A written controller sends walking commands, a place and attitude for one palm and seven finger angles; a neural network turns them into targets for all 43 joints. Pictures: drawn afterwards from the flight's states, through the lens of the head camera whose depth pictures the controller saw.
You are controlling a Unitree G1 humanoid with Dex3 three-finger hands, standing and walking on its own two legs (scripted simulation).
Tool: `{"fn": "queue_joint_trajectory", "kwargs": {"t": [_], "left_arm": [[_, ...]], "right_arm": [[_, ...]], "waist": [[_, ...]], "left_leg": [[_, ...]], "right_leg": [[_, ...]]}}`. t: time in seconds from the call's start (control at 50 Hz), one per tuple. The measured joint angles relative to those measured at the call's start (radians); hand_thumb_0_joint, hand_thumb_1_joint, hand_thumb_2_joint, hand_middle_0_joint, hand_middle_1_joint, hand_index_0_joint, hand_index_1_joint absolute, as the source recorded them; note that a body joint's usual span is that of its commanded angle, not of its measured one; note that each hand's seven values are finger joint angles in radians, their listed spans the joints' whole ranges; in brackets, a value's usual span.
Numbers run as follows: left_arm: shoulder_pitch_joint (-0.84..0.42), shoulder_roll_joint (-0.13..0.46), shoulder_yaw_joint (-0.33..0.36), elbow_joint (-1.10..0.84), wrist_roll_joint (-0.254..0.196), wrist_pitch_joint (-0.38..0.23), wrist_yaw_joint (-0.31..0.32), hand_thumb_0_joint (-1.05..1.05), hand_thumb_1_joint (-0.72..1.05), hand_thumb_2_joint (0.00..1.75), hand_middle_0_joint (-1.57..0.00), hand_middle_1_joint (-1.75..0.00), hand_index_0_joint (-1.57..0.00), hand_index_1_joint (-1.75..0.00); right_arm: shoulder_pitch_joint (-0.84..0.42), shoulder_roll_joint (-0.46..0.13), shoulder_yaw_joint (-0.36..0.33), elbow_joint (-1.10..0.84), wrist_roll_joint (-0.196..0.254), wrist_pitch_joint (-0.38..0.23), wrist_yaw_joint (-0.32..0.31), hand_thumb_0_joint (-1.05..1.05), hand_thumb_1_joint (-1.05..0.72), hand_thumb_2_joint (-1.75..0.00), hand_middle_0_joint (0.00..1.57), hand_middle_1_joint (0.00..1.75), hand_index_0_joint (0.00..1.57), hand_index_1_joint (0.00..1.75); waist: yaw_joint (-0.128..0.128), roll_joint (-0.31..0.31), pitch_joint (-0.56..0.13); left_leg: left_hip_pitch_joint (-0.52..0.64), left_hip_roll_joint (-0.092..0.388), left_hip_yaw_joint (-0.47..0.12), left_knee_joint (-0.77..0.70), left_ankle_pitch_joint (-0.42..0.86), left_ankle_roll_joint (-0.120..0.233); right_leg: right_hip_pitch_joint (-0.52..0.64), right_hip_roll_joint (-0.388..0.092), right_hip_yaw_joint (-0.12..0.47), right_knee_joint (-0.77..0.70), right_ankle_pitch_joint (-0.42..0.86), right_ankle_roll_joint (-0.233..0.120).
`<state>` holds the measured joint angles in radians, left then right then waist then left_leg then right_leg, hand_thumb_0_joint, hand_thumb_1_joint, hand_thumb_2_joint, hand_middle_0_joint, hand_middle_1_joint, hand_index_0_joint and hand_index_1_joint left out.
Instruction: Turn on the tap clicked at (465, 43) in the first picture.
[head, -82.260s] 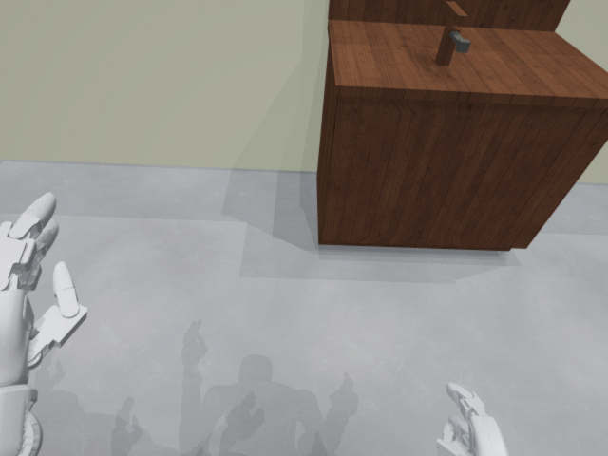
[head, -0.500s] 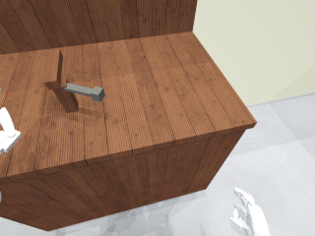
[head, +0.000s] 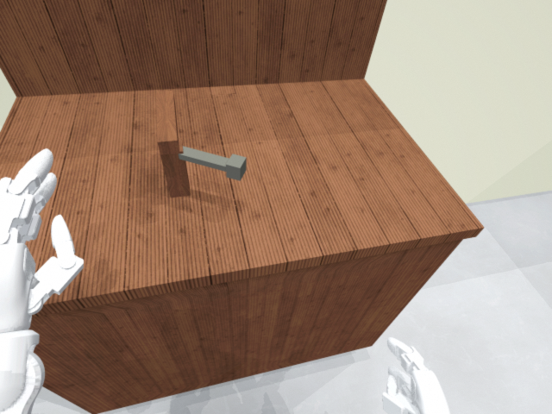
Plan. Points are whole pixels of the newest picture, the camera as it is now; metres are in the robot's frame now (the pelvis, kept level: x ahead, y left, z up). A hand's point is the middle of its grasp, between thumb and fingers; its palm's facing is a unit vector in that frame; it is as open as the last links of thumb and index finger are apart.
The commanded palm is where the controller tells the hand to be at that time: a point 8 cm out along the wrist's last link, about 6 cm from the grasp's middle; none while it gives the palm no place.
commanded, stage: come to a stop and stand still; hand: left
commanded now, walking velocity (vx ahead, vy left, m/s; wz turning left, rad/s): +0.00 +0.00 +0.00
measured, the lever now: (236, 167) +0.45 +0.12 +0.10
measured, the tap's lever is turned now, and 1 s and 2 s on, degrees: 59 59 59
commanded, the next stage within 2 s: look again from close up in 0.16 s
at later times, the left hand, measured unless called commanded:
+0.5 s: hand (99, 259) +0.23 +0.23 +0.16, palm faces +0.41 -0.84 -0.36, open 7.4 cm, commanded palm +0.17 +0.26 +0.18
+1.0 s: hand (156, 245) +0.25 +0.17 +0.16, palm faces +0.33 -0.87 -0.37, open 7.4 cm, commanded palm +0.19 +0.21 +0.18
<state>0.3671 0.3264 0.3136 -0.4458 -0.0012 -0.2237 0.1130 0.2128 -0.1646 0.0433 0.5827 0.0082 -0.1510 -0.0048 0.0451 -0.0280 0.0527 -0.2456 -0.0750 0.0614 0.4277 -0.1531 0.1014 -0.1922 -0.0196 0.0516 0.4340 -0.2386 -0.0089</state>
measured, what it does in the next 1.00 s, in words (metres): shifts its weight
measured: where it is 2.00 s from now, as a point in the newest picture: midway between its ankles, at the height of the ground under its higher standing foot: outside the picture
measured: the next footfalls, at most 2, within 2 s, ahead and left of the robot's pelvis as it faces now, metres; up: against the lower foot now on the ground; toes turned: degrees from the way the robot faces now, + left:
none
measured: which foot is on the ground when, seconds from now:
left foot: down 0.00-1.00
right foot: down 0.00-1.00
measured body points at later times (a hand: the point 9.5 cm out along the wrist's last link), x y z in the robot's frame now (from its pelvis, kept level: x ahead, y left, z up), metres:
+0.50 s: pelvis +0.01 -0.03 +0.00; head +0.03 +0.00 +0.45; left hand +0.20 +0.27 +0.18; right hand +0.21 -0.24 -0.06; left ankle +0.06 +0.04 -0.74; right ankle +0.02 -0.17 -0.74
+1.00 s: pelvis +0.02 -0.06 +0.00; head +0.06 -0.05 +0.45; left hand +0.23 +0.22 +0.18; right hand +0.21 -0.28 -0.07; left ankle +0.06 +0.04 -0.74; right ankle +0.02 -0.17 -0.74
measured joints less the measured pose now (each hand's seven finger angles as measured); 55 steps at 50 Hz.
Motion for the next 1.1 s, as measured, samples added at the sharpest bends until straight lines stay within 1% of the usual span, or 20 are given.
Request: {"fn": "queue_joint_trajectory", "kwargs": {"t": [0.06, 0.12, 0.18, 0.26, 0.38, 0.44, 0.56, 0.68, 0.76, 0.86, 0.94, 1.0, 1.1], "left_arm": [[0.016, 0.017, 0.000, 0.014, 0.003, 0.010, -0.008, 0.01, 0.90, 0.90, -0.21, -0.30, -0.20, -0.30], [0.017, 0.040, 0.026, 0.017, -0.001, 0.015, -0.007, 0.01, 0.89, 0.89, -0.21, -0.30, -0.21, -0.31], [0.010, 0.049, 0.049, 0.002, -0.005, 0.012, -0.002, 0.01, 0.89, 0.89, -0.21, -0.30, -0.21, -0.31], [0.007, 0.034, 0.043, -0.014, -0.003, 0.001, 0.004, 0.01, 0.89, 0.89, -0.21, -0.30, -0.21, -0.31], [0.024, 0.016, 0.017, 0.012, 0.001, 0.000, 0.002, 0.01, 0.90, 0.90, -0.21, -0.30, -0.21, -0.31], [0.024, 0.017, 0.012, 0.031, 0.000, 0.005, 0.000, 0.01, 0.89, 0.89, -0.21, -0.30, -0.21, -0.31], [0.036, 0.021, 0.019, 0.015, -0.011, 0.004, -0.002, 0.01, 0.89, 0.89, -0.21, -0.30, -0.21, -0.31], [0.055, 0.028, 0.023, -0.006, -0.025, 0.002, -0.004, 0.01, 0.89, 0.89, -0.21, -0.30, -0.21, -0.31], [0.056, 0.034, 0.032, -0.002, -0.037, 0.017, -0.008, 0.01, 0.89, 0.89, -0.21, -0.30, -0.21, -0.31], [0.026, 0.040, 0.042, 0.001, -0.047, 0.043, -0.013, 0.01, 0.89, 0.89, -0.21, -0.30, -0.21, -0.31], [0.018, 0.038, 0.036, -0.018, -0.052, 0.055, -0.019, 0.01, 0.90, 0.89, -0.21, -0.30, -0.21, -0.31], [0.043, 0.045, 0.036, -0.049, -0.057, 0.057, -0.026, 0.01, 0.90, 0.89, -0.21, -0.30, -0.21, -0.31], [0.086, 0.065, 0.051, -0.077, -0.068, 0.054, -0.035, 0.01, 0.89, 0.89, -0.21, -0.30, -0.21, -0.31]], "right_arm": [[-0.002, 0.008, 0.003, -0.001, -0.002, 0.010, -0.004, 0.01, -0.90, -0.90, 0.20, 0.30, 0.20, 0.30], [-0.004, 0.010, 0.004, 0.000, -0.004, 0.014, -0.008, 0.01, -0.90, -0.90, 0.20, 0.30, 0.20, 0.30], [-0.004, 0.002, 0.002, 0.005, -0.004, 0.013, -0.007, 0.01, -0.90, -0.90, 0.20, 0.30, 0.20, 0.30], [-0.004, -0.015, -0.007, 0.013, -0.001, 0.012, -0.006, 0.02, -0.90, -0.90, 0.20, 0.30, 0.20, 0.30], [-0.011, -0.031, -0.020, 0.011, 0.004, 0.021, -0.012, 0.02, -0.90, -0.90, 0.20, 0.30, 0.20, 0.30], [-0.014, -0.034, -0.025, 0.003, 0.006, 0.025, -0.017, 0.01, -0.90, -0.90, 0.20, 0.30, 0.20, 0.30], [-0.021, -0.041, -0.030, -0.005, 0.007, 0.026, -0.023, 0.01, -0.90, -0.90, 0.20, 0.30, 0.20, 0.30], [-0.027, -0.046, -0.033, -0.003, 0.009, 0.033, -0.029, 0.01, -0.90, -0.90, 0.20, 0.30, 0.20, 0.30], [-0.033, -0.038, -0.034, -0.007, 0.013, 0.045, -0.031, 0.01, -0.90, -0.90, 0.20, 0.30, 0.20, 0.30], [-0.043, -0.020, -0.034, -0.026, 0.017, 0.058, -0.026, 0.01, -0.90, -0.90, 0.20, 0.30, 0.20, 0.30], [-0.046, -0.011, -0.033, -0.042, 0.016, 0.062, -0.018, 0.01, -0.90, -0.90, 0.20, 0.30, 0.20, 0.30], [-0.043, -0.009, -0.033, -0.049, 0.015, 0.065, -0.015, 0.01, -0.90, -0.90, 0.20, 0.30, 0.20, 0.30], [-0.029, -0.019, -0.043, -0.051, 0.013, 0.070, -0.023, 0.01, -0.90, -0.90, 0.20, 0.30, 0.20, 0.30]], "waist": [[-0.004, 0.002, 0.007], [-0.003, 0.001, 0.020], [0.003, -0.001, 0.029], [0.008, 0.004, 0.021], [-0.003, 0.010, -0.004], [-0.009, 0.010, -0.006], [-0.012, 0.014, -0.002], [-0.013, 0.019, 0.000], [-0.006, 0.017, 0.001], [-0.001, 0.006, 0.014], [-0.012, 0.008, 0.023], [-0.022, 0.012, 0.023], [-0.027, 0.018, 0.016]], "left_leg": [[0.008, -0.006, -0.001, -0.018, 0.010, -0.001], [0.013, -0.007, -0.004, -0.027, 0.017, -0.001], [0.018, -0.006, -0.008, -0.029, 0.018, -0.001], [0.022, -0.003, -0.014, -0.029, 0.014, -0.004], [0.022, 0.008, -0.022, -0.019, 0.002, -0.013], [0.019, 0.015, -0.030, -0.013, -0.004, -0.018], [0.004, 0.035, -0.042, 0.010, -0.022, -0.030], [0.002, 0.045, -0.043, 0.015, -0.033, -0.041], [0.008, 0.051, -0.032, 0.011, -0.038, -0.048], [0.003, 0.064, -0.018, 0.025, -0.046, -0.059], [-0.013, 0.080, -0.023, 0.049, -0.055, -0.070], [-0.027, 0.095, -0.028, 0.065, -0.061, -0.081], [-0.047, 0.115, -0.034, 0.081, -0.064, -0.097]], "right_leg": [[0.004, -0.001, 0.009, -0.008, 0.002, -0.001], [0.014, -0.002, 0.005, -0.024, 0.021, 0.001], [0.023, -0.003, -0.001, -0.038, 0.045, 0.004], [0.034, -0.001, -0.007, -0.049, 0.047, 0.014], [0.045, 0.008, -0.015, -0.063, 0.050, 0.039], [0.047, 0.016, -0.022, -0.066, 0.048, 0.042], [0.047, 0.037, -0.032, -0.073, 0.045, 0.027], [0.045, 0.046, -0.032, -0.070, 0.036, 0.017], [0.039, 0.051, -0.020, -0.059, 0.029, 0.013], [0.016, 0.063, -0.006, -0.021, 0.015, 0.003], [0.005, 0.080, -0.011, -0.008, 0.011, -0.009], [-0.001, 0.095, -0.015, -0.010, 0.017, -0.019], [-0.018, 0.114, -0.020, -0.004, 0.020, -0.036]]}}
